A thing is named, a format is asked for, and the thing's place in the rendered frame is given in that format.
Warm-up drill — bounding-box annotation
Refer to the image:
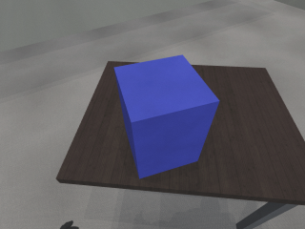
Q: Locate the table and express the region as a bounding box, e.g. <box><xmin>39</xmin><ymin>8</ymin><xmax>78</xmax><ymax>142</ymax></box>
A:
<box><xmin>56</xmin><ymin>61</ymin><xmax>305</xmax><ymax>229</ymax></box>

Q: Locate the carton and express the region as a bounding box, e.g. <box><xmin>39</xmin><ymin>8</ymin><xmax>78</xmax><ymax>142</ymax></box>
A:
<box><xmin>114</xmin><ymin>54</ymin><xmax>219</xmax><ymax>179</ymax></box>

